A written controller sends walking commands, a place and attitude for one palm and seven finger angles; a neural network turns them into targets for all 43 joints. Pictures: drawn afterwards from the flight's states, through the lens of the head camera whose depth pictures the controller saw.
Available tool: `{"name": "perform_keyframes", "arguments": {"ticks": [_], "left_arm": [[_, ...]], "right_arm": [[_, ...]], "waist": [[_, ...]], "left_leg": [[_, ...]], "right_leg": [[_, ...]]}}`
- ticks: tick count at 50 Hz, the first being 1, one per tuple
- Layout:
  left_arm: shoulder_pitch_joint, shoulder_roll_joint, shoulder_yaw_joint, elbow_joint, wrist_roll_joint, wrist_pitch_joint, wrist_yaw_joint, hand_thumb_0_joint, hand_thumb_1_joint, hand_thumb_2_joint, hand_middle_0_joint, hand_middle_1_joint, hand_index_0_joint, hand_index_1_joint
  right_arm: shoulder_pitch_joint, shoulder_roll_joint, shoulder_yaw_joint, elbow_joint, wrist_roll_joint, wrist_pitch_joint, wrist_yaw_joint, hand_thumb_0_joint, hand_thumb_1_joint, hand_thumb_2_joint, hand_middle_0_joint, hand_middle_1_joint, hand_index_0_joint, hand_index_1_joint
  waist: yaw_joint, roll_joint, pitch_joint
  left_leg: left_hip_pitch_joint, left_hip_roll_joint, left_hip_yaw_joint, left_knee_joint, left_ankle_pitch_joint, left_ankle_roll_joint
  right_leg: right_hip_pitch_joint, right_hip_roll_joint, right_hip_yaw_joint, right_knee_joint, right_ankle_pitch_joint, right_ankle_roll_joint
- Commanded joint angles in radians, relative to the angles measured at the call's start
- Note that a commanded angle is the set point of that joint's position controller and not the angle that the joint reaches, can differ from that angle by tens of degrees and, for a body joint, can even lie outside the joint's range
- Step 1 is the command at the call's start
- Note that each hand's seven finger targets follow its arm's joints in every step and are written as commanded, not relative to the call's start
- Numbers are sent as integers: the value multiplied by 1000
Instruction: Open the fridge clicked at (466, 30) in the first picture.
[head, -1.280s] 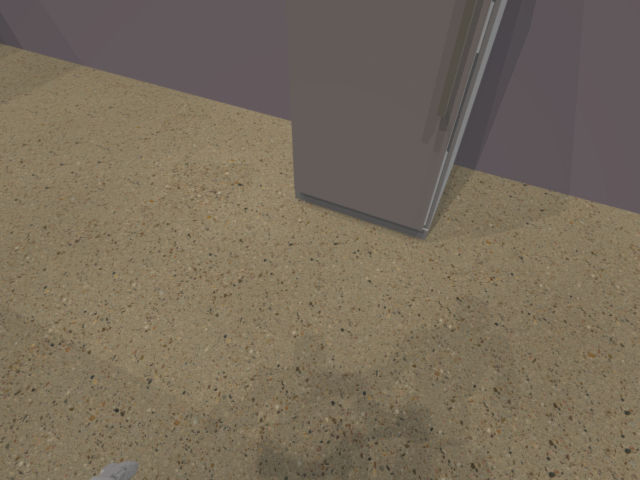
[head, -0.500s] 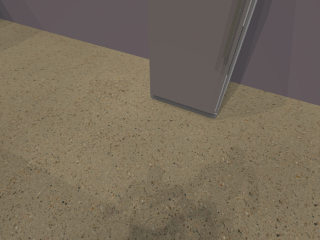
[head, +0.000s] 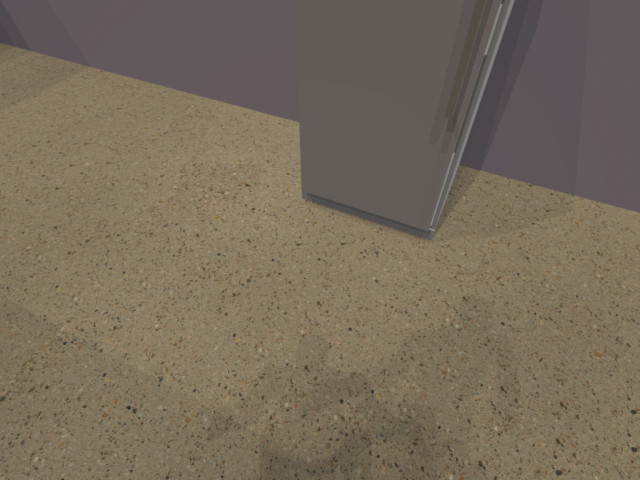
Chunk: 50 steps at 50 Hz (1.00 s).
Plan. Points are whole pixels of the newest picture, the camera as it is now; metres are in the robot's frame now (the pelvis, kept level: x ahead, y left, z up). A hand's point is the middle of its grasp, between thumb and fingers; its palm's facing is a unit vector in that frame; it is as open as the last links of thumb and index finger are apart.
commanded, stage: look at it before walking up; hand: right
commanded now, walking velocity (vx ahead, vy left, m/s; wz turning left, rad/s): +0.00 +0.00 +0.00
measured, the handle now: (474, 27) +1.17 -0.34 +0.11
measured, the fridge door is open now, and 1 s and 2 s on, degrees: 0 0 0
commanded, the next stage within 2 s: walk to a spot facing it in 0.16 s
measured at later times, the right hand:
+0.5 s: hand out of the picture +0.04 -0.21 -0.18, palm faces -0.04 +0.97 -0.24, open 7.4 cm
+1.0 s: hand (426, 472) +0.19 -0.14 -0.18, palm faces -0.14 +0.98 -0.17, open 7.4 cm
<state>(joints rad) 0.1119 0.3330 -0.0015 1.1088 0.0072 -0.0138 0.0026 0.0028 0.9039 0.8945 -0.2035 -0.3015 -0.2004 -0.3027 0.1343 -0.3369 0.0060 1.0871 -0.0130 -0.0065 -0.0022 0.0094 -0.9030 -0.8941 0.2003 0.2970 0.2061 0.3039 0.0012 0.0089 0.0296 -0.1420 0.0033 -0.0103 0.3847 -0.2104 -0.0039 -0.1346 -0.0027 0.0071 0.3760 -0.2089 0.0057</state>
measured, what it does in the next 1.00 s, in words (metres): walks ahead: left foot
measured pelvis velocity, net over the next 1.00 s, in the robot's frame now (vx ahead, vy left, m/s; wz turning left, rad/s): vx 0.20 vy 0.03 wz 0.19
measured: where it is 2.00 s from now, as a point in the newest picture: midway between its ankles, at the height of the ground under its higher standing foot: (306, 377)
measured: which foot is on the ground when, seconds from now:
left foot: down 0.00-0.60, up 0.62-0.74, down 0.76-1.00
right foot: down 0.00-0.76, up 0.78-1.00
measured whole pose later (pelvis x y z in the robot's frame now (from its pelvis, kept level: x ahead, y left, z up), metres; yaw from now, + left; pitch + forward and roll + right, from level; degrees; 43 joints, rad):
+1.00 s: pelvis +0.20 +0.03 -0.01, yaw +11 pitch +0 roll +0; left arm 0.22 0.17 0.05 1.07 0.02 -0.02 -0.01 0.01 0.91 0.90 -0.20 -0.30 -0.20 -0.30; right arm 0.41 -0.14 -0.02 1.10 -0.03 -0.08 -0.02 0.00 -0.91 -0.89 0.20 0.30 0.20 0.30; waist 0.00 0.00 0.03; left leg -0.02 -0.02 0.02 0.39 -0.37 0.03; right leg -0.60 -0.12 -0.10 1.07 -0.27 0.02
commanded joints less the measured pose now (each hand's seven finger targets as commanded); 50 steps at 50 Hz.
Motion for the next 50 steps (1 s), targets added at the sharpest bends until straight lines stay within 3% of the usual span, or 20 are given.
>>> {"name": "perform_keyframes", "arguments": {"ticks": [1,13,15,18,21,26,29,31,33,34,35,36,37,38,39,40,41,43,46,50], "left_arm": [[-46,210,37,-64,-1,-19,10,0,900,900,-200,-300,-200,-300],[-47,210,36,-56,-1,-18,9,0,900,900,-200,-300,-200,-300],[23,84,6,-26,8,-1,4,0,900,900,-200,-300,-200,-300],[60,93,17,-30,18,13,-2,0,900,900,-200,-300,-200,-300],[78,97,30,-45,19,9,-2,0,900,900,-200,-300,-200,-300],[157,65,40,-56,12,-26,5,0,900,900,-200,-300,-200,-300],[220,71,54,-48,10,-34,9,0,900,900,-200,-300,-200,-300],[318,80,67,-17,9,-46,16,0,900,900,-200,-300,-200,-300],[404,54,65,13,17,-55,24,0,900,900,-200,-300,-200,-300],[406,42,61,19,21,-55,26,0,900,900,-200,-300,-200,-300],[363,37,58,12,23,-53,27,0,900,900,-200,-300,-200,-300],[290,27,54,-3,19,-50,26,0,900,900,-200,-300,-200,-300],[233,11,49,-30,6,-55,19,0,900,900,-200,-300,-200,-300],[150,-62,33,-93,-4,-70,10,0,900,900,-200,-300,-200,-300],[100,-37,38,-114,3,-75,9,0,900,900,-200,-300,-200,-300],[83,-45,50,-104,0,-78,9,0,900,900,-200,-300,-200,-300],[45,-68,49,-105,5,-73,6,0,900,900,-200,-300,-200,-300],[61,-100,50,-93,15,-51,-3,0,900,900,-200,-300,-200,-300],[112,-129,55,-87,14,-27,-18,0,900,900,-200,-300,-200,-300],[27,-132,50,-137,6,-28,-37,0,900,900,-200,-300,-200,-300]], "right_arm": [[-40,-209,-38,-69,2,-18,-10,0,-900,-900,200,300,200,300],[-34,-207,-36,-59,2,-18,-9,0,-900,-900,200,300,200,300],[43,-84,-10,-28,1,4,-12,0,-900,-900,200,300,200,300],[81,-95,-22,-35,-8,20,3,0,-900,-900,200,300,200,300],[125,-89,-35,-50,-12,19,14,0,-900,-900,200,300,200,300],[205,-46,-50,-59,-7,-9,15,0,-900,-900,200,300,200,300],[185,-5,-57,-83,-10,-16,17,0,-900,-900,200,300,200,300],[132,47,-48,-115,-8,-32,19,0,-900,-900,200,300,200,300],[29,57,-48,-152,-7,-44,18,0,-900,-900,200,300,200,300],[18,67,-51,-152,-6,-48,20,0,-900,-900,200,300,200,300],[66,80,-55,-136,-5,-50,24,0,-900,-900,200,300,200,300],[195,80,-61,-92,-8,-51,27,0,-900,-900,200,300,200,300],[417,32,-79,-18,-14,-55,23,0,-900,-900,200,300,200,300],[607,-73,-105,43,-13,-64,0,0,-900,-900,200,300,200,300],[639,-78,-94,60,2,-62,-10,0,-900,-900,200,300,200,300],[562,-50,-88,48,2,-63,-13,0,-900,-900,200,300,200,300],[507,-10,-83,24,0,-63,-17,0,-900,-900,200,300,200,300],[416,41,-60,0,-12,-65,-23,0,-900,-900,200,300,200,300],[353,44,-56,-9,-17,-77,-26,0,-900,-900,200,300,200,300],[338,53,-52,-4,-12,-80,-27,0,-900,-900,200,300,200,300]], "waist": [[-3,-2,-59],[-4,-6,-53],[-4,1,-66],[-6,16,33],[-14,23,105],[-4,5,52],[18,-103,113],[55,-218,104],[97,-206,130],[91,-177,132],[51,-166,113],[-31,-96,60],[-133,68,-53],[-180,379,-80],[-174,280,-111],[-145,174,-31],[-134,68,36],[-73,26,123],[-8,53,104],[-7,124,130]], "left_leg": [[3,116,-93,-66,130,32],[-4,117,-94,-78,101,30],[-13,104,-94,-69,-61,15],[-106,82,-136,-78,-354,37],[-166,66,-166,-54,-416,63],[-152,56,-185,73,-227,101],[-293,-4,-114,219,-258,83],[-481,-36,27,411,-216,48],[-599,25,36,474,-352,32],[-559,39,43,436,-372,37],[-445,42,62,332,-347,45],[-171,15,96,167,-218,57],[182,57,-15,69,-63,89],[365,335,-458,-66,163,171],[416,375,-558,-67,346,220],[350,372,-477,-43,365,256],[265,359,-432,-50,359,254],[112,315,-311,-100,309,213],[54,255,-161,-140,311,183],[4,178,-63,-179,341,146]], "right_leg": [[13,-117,92,-61,147,-33],[14,-117,96,-73,126,-32],[16,-109,62,-51,-14,-13],[-79,-97,59,-51,-337,-22],[-137,-105,55,-6,-414,-37],[-93,-133,50,97,-247,-65],[-49,-210,146,21,-334,-105],[162,-333,271,-62,-98,-180],[272,-387,262,-43,273,-222],[248,-381,215,-14,361,-208],[186,-352,131,40,388,-171],[27,-281,3,208,419,-112],[-211,-186,-128,501,376,-53],[-520,-33,-195,774,-242,6],[-576,-40,-71,883,-344,-10],[-613,-84,-50,928,-283,-15],[-634,-116,-50,935,-232,-13],[-599,-139,-49,875,-172,1],[-550,-138,-81,767,-97,23],[-465,-113,-140,500,41,19]]}}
